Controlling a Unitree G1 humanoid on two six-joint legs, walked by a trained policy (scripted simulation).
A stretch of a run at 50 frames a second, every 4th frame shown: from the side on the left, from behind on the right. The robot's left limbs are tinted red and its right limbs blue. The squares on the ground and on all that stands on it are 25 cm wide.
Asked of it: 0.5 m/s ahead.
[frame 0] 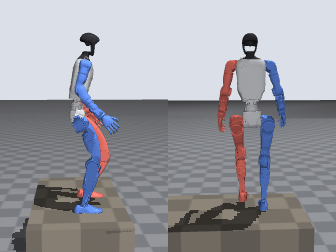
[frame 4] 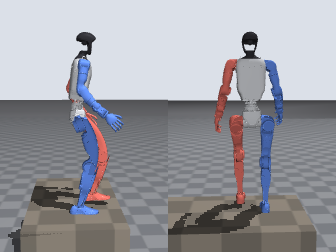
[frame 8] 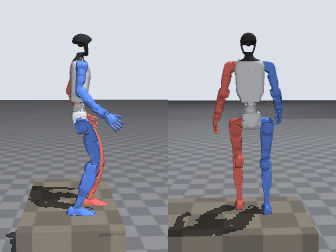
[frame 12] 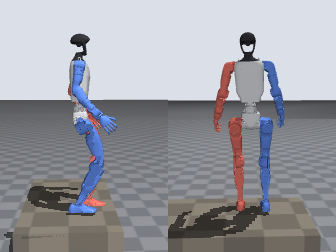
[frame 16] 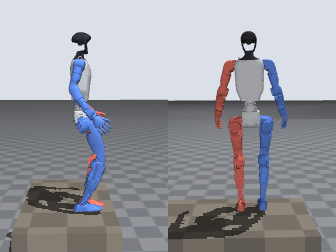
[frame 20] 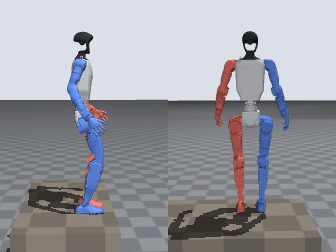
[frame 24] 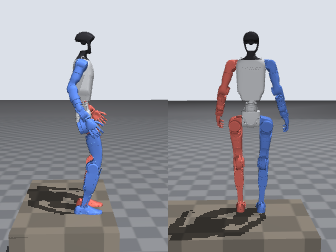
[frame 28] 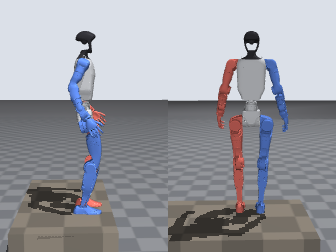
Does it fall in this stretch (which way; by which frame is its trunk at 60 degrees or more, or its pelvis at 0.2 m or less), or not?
no
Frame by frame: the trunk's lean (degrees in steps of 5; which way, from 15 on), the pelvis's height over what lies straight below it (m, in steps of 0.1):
0: 10, 0.8
4: 10, 0.8
8: 5, 0.8
12: 5, 0.8
16: 0, 0.8
20: 0, 0.8
24: 0, 0.8
28: 0, 0.8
